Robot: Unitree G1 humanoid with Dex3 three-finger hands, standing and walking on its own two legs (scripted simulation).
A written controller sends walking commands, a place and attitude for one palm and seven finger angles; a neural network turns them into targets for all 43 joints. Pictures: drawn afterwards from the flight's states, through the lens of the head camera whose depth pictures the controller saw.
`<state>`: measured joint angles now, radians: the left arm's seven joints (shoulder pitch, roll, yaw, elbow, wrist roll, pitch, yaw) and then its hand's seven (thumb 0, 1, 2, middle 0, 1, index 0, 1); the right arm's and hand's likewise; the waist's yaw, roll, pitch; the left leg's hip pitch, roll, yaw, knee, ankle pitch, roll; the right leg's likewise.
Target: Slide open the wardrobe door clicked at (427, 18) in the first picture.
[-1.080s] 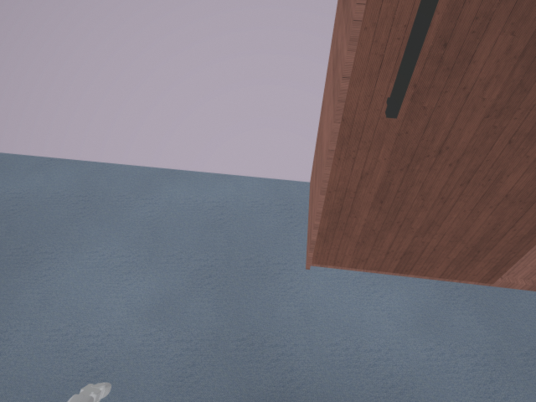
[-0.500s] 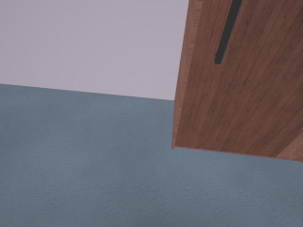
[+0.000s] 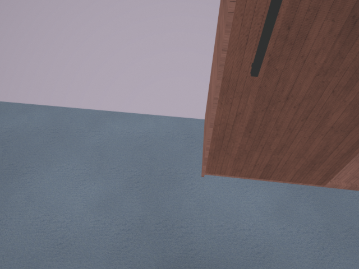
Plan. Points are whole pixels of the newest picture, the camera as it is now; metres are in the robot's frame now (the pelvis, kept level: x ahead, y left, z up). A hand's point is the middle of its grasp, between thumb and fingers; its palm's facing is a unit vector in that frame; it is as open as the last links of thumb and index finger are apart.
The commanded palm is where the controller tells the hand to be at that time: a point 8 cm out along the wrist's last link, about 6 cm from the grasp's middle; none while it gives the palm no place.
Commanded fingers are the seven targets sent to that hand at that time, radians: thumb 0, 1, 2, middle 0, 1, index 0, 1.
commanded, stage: look at it before walking up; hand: left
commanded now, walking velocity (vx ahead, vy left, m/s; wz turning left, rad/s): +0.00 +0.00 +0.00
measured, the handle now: (265, 31) +0.76 -0.23 +0.19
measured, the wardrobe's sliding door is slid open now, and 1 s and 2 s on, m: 0.00 0.00 0.00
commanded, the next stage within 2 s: walk to a spot facing it in 0.36 s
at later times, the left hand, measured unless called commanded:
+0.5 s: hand out of the picture +0.09 +0.24 -0.15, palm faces -0.03 -0.94 -0.34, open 7.4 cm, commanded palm none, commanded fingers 0.00 0.90 0.90 -0.20 -0.30 -0.20 -0.30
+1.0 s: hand out of the picture +0.07 +0.15 -0.17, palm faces -0.18 -0.94 -0.28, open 7.4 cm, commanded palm none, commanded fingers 0.00 0.90 0.90 -0.20 -0.30 -0.20 -0.30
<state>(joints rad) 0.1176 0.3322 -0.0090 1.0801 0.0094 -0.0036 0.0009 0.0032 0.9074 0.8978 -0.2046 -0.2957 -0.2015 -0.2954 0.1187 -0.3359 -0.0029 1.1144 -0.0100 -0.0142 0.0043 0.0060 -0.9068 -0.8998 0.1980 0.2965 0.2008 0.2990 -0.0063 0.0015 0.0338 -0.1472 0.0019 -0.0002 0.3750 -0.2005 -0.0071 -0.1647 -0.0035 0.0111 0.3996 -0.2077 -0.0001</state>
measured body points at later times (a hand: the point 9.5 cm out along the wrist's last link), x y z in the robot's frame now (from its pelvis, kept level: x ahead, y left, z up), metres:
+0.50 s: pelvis +0.01 -0.01 +0.00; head +0.02 -0.01 +0.45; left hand +0.09 +0.29 -0.13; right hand +0.09 -0.30 -0.13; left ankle +0.00 +0.12 -0.74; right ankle +0.01 -0.12 -0.74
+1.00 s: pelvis -0.01 -0.04 -0.02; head +0.03 -0.08 +0.43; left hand +0.08 +0.20 -0.15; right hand +0.00 -0.30 -0.18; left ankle -0.01 +0.12 -0.68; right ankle -0.02 -0.11 -0.74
